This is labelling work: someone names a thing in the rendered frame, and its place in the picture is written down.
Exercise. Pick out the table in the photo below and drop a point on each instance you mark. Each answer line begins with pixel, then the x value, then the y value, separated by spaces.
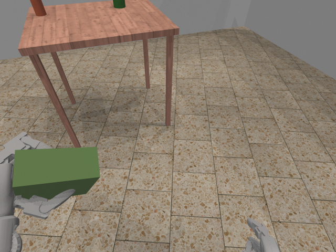
pixel 82 25

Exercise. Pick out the robot right hand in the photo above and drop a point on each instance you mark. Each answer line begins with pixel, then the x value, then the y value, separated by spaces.
pixel 266 244

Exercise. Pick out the robot left hand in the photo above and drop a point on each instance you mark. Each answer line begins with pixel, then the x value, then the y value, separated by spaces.
pixel 36 206

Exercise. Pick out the left robot forearm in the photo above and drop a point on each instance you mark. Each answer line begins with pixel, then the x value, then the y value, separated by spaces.
pixel 10 240

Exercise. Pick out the sponge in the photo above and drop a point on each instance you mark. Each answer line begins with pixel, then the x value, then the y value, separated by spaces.
pixel 49 172

